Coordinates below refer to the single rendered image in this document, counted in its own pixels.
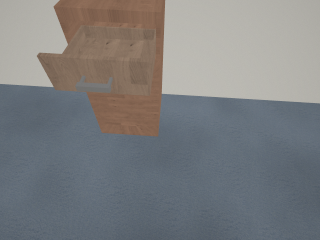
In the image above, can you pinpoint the cabinet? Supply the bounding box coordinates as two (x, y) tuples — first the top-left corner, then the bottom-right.
(54, 0), (165, 137)

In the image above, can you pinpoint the handle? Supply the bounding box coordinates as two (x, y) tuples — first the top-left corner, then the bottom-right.
(75, 75), (113, 93)

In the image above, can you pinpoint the drawer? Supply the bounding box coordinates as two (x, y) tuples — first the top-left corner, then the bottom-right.
(37, 25), (156, 96)

